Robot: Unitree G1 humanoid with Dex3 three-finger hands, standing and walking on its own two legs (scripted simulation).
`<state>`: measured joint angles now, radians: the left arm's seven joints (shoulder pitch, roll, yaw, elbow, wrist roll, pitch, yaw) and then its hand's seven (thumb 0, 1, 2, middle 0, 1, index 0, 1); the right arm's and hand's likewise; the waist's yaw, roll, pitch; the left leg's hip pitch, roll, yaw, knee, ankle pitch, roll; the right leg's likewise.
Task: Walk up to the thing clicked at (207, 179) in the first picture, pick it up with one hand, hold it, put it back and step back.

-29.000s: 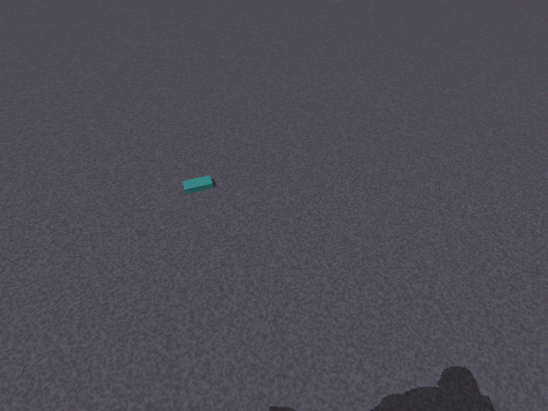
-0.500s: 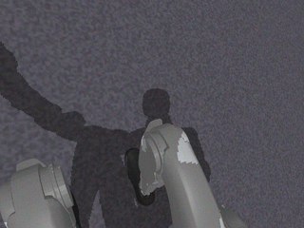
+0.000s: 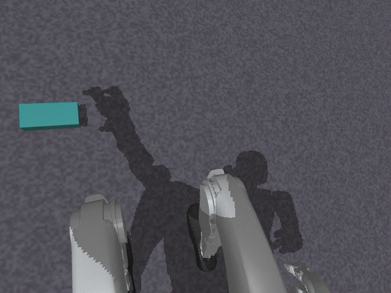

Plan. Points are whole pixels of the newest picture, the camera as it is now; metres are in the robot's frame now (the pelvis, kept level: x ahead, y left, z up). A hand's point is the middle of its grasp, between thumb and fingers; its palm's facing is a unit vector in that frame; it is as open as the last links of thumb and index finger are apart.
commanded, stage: go down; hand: left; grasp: from above
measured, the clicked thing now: (51, 116) +0.56 +0.28 -0.39
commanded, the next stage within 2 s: approach in 1.78 s
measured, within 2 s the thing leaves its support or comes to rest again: neither
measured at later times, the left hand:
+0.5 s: hand out of the picture +0.53 +0.33 +0.00, palm faces -0.44 -0.06 -0.89, open 13.4 cm
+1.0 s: hand out of the picture +0.53 +0.33 +0.04, palm faces -0.45 -0.06 -0.89, open 13.9 cm
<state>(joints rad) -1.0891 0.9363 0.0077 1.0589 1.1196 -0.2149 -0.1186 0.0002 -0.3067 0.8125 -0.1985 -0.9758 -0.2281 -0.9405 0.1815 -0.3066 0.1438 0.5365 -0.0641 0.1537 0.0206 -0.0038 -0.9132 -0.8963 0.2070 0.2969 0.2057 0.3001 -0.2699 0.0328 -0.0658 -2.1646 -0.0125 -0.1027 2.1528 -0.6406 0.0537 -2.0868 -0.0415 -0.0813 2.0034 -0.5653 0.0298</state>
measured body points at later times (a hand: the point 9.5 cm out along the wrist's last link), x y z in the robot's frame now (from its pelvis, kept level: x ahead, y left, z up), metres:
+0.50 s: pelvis +0.00 -0.01 +0.05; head +0.24 +0.05 +0.43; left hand +0.55 +0.33 +0.05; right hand +0.04 -0.27 -0.06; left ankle +0.08 +0.10 -0.38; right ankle +0.13 -0.14 -0.38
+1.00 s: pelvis +0.01 -0.01 +0.08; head +0.23 +0.05 +0.47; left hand +0.55 +0.33 +0.09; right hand +0.07 -0.28 -0.03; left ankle +0.08 +0.10 -0.38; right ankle +0.13 -0.15 -0.38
